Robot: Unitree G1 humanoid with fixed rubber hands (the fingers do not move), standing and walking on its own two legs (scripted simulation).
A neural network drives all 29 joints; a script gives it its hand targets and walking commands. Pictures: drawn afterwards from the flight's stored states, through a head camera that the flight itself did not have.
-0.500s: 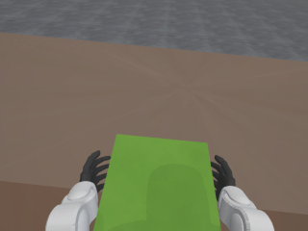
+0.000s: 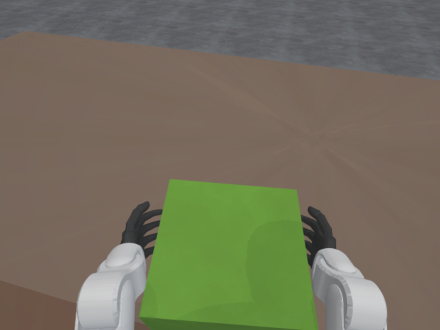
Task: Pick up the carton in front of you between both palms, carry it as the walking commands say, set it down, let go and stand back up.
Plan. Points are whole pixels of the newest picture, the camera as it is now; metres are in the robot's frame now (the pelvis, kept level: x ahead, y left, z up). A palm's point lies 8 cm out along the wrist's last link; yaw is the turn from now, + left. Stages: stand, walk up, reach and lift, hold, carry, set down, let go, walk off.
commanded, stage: carry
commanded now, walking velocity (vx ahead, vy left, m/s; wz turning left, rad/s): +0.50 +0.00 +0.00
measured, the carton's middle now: (224, 271) +0.24 +0.01 +0.00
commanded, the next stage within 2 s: none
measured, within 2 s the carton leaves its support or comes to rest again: neither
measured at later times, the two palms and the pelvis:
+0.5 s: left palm (176, 97) +0.68 +0.16 +0.06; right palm (290, 108) +0.65 -0.14 +0.06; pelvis +0.33 +0.04 -0.01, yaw -2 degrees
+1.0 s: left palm (191, 56) +1.00 +0.17 +0.02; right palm (275, 58) +1.02 -0.14 +0.01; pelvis +0.69 -0.01 -0.04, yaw +1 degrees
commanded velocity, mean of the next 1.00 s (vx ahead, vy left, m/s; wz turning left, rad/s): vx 0.50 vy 0.00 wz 0.00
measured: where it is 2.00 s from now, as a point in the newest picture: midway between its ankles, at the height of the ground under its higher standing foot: (232, 153)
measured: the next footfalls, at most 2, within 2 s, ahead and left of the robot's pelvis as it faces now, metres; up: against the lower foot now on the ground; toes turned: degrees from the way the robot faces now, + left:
left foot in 0.32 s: +0.36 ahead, +0.10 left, -0.01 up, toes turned +6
right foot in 0.76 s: +0.69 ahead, -0.02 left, -0.05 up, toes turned -5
